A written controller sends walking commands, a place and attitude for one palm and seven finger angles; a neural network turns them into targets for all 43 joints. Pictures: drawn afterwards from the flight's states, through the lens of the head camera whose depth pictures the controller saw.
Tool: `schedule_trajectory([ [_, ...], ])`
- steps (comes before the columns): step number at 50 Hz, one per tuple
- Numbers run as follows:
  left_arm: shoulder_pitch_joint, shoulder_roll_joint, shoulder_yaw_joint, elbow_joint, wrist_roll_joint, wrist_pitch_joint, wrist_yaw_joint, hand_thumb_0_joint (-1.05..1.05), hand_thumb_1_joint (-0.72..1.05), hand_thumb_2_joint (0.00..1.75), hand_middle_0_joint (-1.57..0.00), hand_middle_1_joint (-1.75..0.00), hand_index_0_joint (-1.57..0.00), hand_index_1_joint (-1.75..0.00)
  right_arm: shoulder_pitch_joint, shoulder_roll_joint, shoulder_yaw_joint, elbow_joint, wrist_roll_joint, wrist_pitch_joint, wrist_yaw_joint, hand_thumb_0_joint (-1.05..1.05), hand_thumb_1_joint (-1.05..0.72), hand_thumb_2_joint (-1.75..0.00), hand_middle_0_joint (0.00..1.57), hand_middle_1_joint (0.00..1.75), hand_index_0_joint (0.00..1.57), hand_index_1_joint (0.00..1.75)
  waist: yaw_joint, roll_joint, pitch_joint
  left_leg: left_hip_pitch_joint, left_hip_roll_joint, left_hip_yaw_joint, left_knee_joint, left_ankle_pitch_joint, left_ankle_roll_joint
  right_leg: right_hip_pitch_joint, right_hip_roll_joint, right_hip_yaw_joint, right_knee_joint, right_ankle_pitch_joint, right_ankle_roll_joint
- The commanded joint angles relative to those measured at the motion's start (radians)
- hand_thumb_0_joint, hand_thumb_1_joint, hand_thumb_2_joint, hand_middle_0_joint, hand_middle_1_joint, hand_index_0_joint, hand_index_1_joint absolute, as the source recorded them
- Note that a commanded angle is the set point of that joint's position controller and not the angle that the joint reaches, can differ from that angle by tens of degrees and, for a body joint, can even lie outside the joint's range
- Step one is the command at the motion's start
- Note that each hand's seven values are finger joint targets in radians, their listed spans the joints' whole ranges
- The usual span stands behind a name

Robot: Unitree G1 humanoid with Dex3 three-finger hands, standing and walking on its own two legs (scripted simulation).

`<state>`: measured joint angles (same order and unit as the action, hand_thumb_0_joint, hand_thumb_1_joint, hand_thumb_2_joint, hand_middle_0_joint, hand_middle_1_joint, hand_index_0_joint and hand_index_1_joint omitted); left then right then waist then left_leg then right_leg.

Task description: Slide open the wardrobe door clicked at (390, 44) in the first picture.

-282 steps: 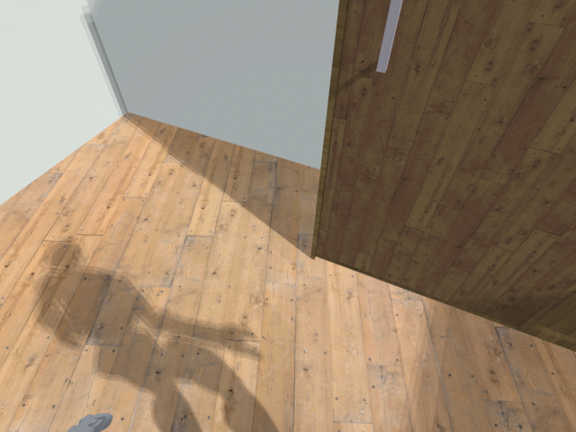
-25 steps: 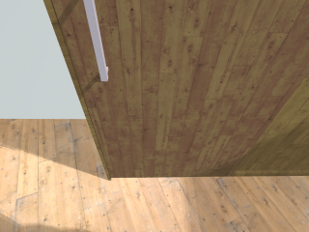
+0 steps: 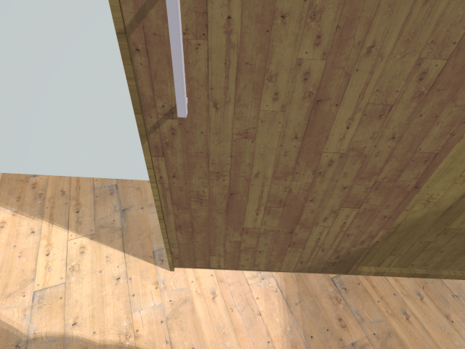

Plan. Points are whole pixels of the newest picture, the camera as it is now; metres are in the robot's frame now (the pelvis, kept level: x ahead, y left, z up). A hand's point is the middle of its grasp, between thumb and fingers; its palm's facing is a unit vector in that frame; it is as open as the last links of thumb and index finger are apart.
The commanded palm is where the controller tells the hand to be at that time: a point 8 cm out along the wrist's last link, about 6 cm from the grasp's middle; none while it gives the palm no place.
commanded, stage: look again from close up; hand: left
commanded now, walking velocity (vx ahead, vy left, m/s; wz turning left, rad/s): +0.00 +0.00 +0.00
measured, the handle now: (179, 50) +0.58 +0.15 +0.25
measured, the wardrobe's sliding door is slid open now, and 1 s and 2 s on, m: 0.00 0.00 0.00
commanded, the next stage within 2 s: none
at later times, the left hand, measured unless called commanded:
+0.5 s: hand out of the picture -0.03 +0.21 -0.17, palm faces +0.04 -0.97 -0.22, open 7.4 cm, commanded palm none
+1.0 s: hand out of the picture +0.01 +0.20 -0.17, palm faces +0.02 -0.97 -0.22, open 7.4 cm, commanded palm none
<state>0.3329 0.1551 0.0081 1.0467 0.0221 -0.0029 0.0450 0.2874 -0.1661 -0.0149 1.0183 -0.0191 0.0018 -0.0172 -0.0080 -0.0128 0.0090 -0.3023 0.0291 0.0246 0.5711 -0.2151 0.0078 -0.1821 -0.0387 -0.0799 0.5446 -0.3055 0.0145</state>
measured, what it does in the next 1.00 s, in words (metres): stands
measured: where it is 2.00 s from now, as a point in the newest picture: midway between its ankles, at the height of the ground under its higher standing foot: outside the picture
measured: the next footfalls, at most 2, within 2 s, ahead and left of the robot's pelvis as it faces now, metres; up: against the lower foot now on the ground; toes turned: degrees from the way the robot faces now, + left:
none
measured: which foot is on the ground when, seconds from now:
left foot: down 0.00-1.00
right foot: down 0.00-1.00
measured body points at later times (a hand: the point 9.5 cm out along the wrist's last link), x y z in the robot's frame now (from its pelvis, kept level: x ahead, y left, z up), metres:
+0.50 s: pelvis -0.01 +0.01 +0.00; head -0.02 +0.03 +0.45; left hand -0.03 +0.26 -0.15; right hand +0.02 -0.23 -0.14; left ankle +0.06 +0.11 -0.73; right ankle +0.00 -0.13 -0.73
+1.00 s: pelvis +0.00 +0.00 +0.01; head +0.00 +0.02 +0.46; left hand +0.01 +0.25 -0.15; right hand +0.04 -0.24 -0.14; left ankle +0.06 +0.11 -0.73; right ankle +0.00 -0.13 -0.73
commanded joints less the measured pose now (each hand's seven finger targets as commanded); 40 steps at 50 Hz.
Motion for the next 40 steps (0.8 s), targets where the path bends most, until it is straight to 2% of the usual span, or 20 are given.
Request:
schedule_trajectory([
  [1,0.064,0.114,0.019,-0.075,0.005,-0.003,-0.001,0.0,0.9,0.9,-0.2,-0.3,-0.2,-0.3,0.031,-0.116,-0.023,-0.084,-0.004,-0.009,-0.002,0.0,-0.9,-0.9,0.2,0.3,0.2,0.3,0.001,0.033,0.114,-0.085,0.053,-0.115,-0.184,-0.237,0.021,-0.134,-0.052,0.088,-0.145,-0.169,-0.053],
  [4,0.068,0.122,0.023,-0.095,0.006,0.0,-0.004,0.0,0.9,0.9,-0.2,-0.3,-0.2,-0.3,0.024,-0.137,-0.027,-0.098,-0.005,-0.011,0.0,0.0,-0.9,-0.9,0.2,0.3,0.2,0.3,0.006,0.085,0.096,-0.108,0.069,-0.155,-0.232,-0.289,0.03,-0.113,-0.039,0.069,-0.121,-0.14,-0.047],
  [6,0.083,0.129,0.024,-0.099,0.006,-0.001,-0.008,0.0,0.9,0.9,-0.2,-0.3,-0.2,-0.3,0.012,-0.153,-0.029,-0.105,-0.004,-0.012,0.0,0.0,-0.9,-0.9,0.2,0.3,0.2,0.3,0.016,0.066,0.084,-0.127,0.074,-0.171,-0.251,-0.309,0.034,-0.085,-0.035,0.064,-0.117,-0.118,-0.045],
  [7,0.084,0.133,0.024,-0.1,0.006,-0.003,-0.009,0.0,0.9,0.9,-0.2,-0.3,-0.2,-0.3,0.006,-0.157,-0.031,-0.107,-0.005,-0.013,0.001,0.0,-0.9,-0.9,0.2,0.3,0.2,0.3,0.017,0.053,0.081,-0.124,0.071,-0.169,-0.249,-0.301,0.034,-0.085,-0.039,0.069,-0.123,-0.117,-0.046],
  [9,0.085,0.139,0.025,-0.103,0.006,-0.005,-0.011,0.0,0.9,0.9,-0.2,-0.3,-0.2,-0.3,0.006,-0.164,-0.03,-0.104,-0.003,-0.018,0.002,0.0,-0.9,-0.9,0.2,0.3,0.2,0.3,0.017,0.066,0.061,-0.102,0.074,-0.171,-0.253,-0.276,0.036,-0.077,-0.043,0.069,-0.126,-0.091,-0.047],
  [14,0.079,0.166,0.027,-0.099,0.005,-0.01,-0.014,0.0,0.9,0.9,-0.2,-0.3,-0.2,-0.3,0.005,-0.176,-0.03,-0.092,0.0,-0.018,0.004,0.0,-0.9,-0.9,0.2,0.3,0.2,0.3,0.013,0.028,0.065,-0.088,0.065,-0.159,-0.242,-0.249,0.03,-0.092,-0.057,0.086,-0.159,-0.111,-0.049],
  [17,0.082,0.172,0.026,-0.088,0.003,-0.014,-0.015,0.0,0.9,0.9,-0.2,-0.3,-0.2,-0.3,0.002,-0.183,-0.029,-0.078,0.002,-0.021,0.005,0.0,-0.9,-0.9,0.2,0.3,0.2,0.3,0.012,0.032,0.05,-0.062,0.067,-0.157,-0.24,-0.22,0.029,-0.092,-0.065,0.087,-0.165,-0.091,-0.048],
  [19,0.079,0.179,0.025,-0.083,0.003,-0.014,-0.016,0.0,0.9,0.9,-0.2,-0.3,-0.2,-0.3,-0.002,-0.193,-0.029,-0.069,0.003,-0.023,0.005,0.0,-0.9,-0.9,0.2,0.3,0.2,0.3,0.012,0.057,0.044,-0.065,0.072,-0.165,-0.254,-0.225,0.029,-0.076,-0.06,0.084,-0.158,-0.074,-0.047],
  [26,0.071,0.187,0.021,-0.053,0.0,-0.02,-0.016,0.0,0.9,0.9,-0.2,-0.3,-0.2,-0.3,-0.015,-0.195,-0.024,-0.035,0.006,-0.025,0.006,0.0,-0.9,-0.9,0.2,0.3,0.2,0.3,0.012,0.024,0.047,-0.031,0.067,-0.141,-0.239,-0.157,0.023,-0.077,-0.077,0.096,-0.187,-0.058,-0.048],
  [27,0.068,0.188,0.019,-0.048,0.0,-0.02,-0.017,0.0,0.9,0.9,-0.2,-0.3,-0.2,-0.3,-0.017,-0.196,-0.024,-0.029,0.006,-0.026,0.006,0.0,-0.9,-0.9,0.2,0.3,0.2,0.3,0.011,0.041,0.046,-0.027,0.068,-0.14,-0.243,-0.159,0.022,-0.078,-0.078,0.096,-0.189,-0.061,-0.048],
  [30,0.062,0.192,0.018,-0.041,0.0,-0.021,-0.015,0.0,0.9,0.9,-0.2,-0.3,-0.2,-0.3,-0.023,-0.194,-0.023,-0.02,0.008,-0.025,0.007,0.0,-0.9,-0.9,0.2,0.3,0.2,0.3,0.013,0.021,0.057,-0.029,0.067,-0.135,-0.241,-0.14,0.02,-0.07,-0.081,0.097,-0.196,-0.05,-0.047],
  [33,0.058,0.194,0.018,-0.034,0.0,-0.021,-0.016,0.0,0.9,0.9,-0.2,-0.3,-0.2,-0.3,-0.023,-0.195,-0.022,-0.011,0.008,-0.026,0.007,0.0,-0.9,-0.9,0.2,0.3,0.2,0.3,0.014,0.032,0.043,-0.016,0.069,-0.136,-0.243,-0.119,0.02,-0.056,-0.081,0.093,-0.198,-0.034,-0.046],
  [36,0.043,0.197,0.018,-0.032,-0.001,-0.02,-0.016,0.0,0.9,0.9,-0.2,-0.3,-0.2,-0.3,-0.033,-0.201,-0.021,-0.004,0.008,-0.025,0.008,0.0,-0.9,-0.9,0.2,0.3,0.2,0.3,0.013,0.044,0.057,-0.025,0.068,-0.134,-0.252,-0.134,0.016,-0.058,-0.08,0.094,-0.199,-0.041,-0.045],
  [40,0.035,0.2,0.018,-0.029,-0.001,-0.021,-0.017,0.0,0.9,0.9,-0.2,-0.3,-0.2,-0.3,-0.041,-0.199,-0.02,0.001,0.008,-0.025,0.008,0.0,-0.9,-0.9,0.2,0.3,0.2,0.3,0.015,0.031,0.058,-0.021,0.066,-0.126,-0.248,-0.117,0.014,-0.055,-0.083,0.097,-0.206,-0.036,-0.045],
])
